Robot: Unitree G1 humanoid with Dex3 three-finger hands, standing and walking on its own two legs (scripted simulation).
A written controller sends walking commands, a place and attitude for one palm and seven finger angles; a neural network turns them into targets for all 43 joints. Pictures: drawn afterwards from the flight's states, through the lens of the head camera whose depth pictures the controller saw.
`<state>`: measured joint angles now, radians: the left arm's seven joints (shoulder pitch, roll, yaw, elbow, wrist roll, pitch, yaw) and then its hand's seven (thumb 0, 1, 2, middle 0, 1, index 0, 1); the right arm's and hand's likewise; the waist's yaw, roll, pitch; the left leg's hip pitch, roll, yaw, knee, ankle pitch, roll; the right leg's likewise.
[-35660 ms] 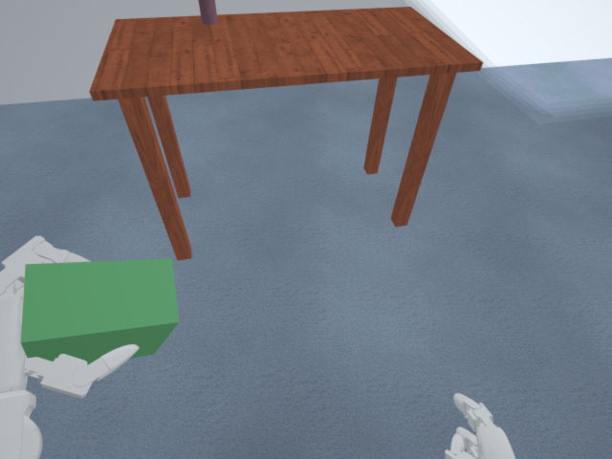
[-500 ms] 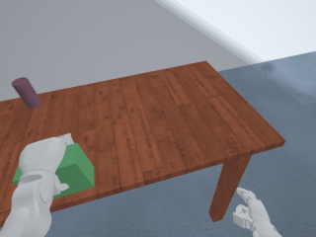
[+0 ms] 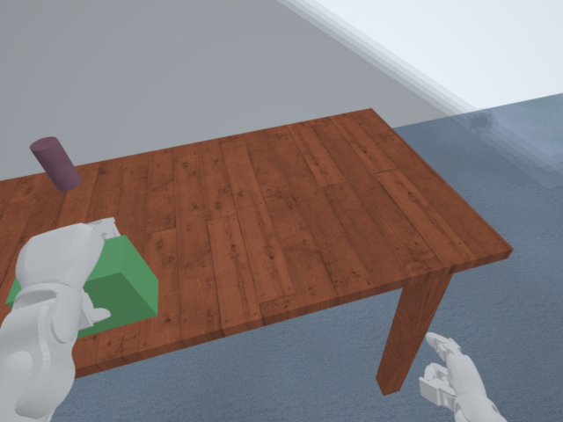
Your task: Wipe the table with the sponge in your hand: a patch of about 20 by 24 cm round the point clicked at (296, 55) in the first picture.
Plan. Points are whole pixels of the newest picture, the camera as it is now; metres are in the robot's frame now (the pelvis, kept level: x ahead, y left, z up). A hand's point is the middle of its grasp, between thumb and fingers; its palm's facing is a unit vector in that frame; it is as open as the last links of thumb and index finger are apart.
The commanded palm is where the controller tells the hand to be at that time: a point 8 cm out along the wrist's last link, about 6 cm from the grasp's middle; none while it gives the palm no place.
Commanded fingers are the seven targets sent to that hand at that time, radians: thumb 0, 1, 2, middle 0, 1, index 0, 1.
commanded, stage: lift the sponge slowly off the table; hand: left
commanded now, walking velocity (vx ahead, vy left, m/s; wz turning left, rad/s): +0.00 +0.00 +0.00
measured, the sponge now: (99, 296) +0.23 +0.31 +0.08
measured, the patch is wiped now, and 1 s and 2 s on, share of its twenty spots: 1.00 1.00 1.00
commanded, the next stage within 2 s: bring the sponge back beside the body in 0.86 s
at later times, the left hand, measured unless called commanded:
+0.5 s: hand (84, 254) +0.24 +0.29 +0.17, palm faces +0.18 -0.11 -0.98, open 10.1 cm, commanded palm +0.20 +0.29 +0.23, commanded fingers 0.00 0.10 1.30 -1.20 -1.60 -1.20 -1.60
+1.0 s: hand (89, 246) +0.25 +0.29 +0.17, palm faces +0.11 -0.10 -0.99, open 10.1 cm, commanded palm +0.20 +0.29 +0.25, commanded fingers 0.00 0.10 1.30 -1.20 -1.60 -1.20 -1.60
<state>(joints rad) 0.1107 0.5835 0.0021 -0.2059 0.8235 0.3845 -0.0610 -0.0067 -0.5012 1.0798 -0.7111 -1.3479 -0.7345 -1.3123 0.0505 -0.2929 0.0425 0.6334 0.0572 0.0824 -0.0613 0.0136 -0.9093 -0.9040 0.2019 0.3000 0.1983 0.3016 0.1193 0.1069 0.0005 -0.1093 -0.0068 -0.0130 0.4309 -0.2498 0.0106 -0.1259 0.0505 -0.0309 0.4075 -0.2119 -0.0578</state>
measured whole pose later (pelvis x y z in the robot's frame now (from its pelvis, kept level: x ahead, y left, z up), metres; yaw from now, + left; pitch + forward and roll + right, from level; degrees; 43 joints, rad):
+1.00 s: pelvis -0.01 +0.00 +0.00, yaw +0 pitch -3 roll +0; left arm -0.04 0.63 -0.01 -0.26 0.80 0.51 -0.18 -0.01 -0.50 1.08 -0.72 -1.34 -0.74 -1.31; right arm 0.02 -0.30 0.07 0.61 0.07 0.10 -0.06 0.01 -0.91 -0.90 0.20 0.30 0.20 0.30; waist 0.12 0.12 0.00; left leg -0.14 -0.01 -0.01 0.43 -0.23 0.01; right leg -0.17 0.04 -0.02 0.42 -0.20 -0.06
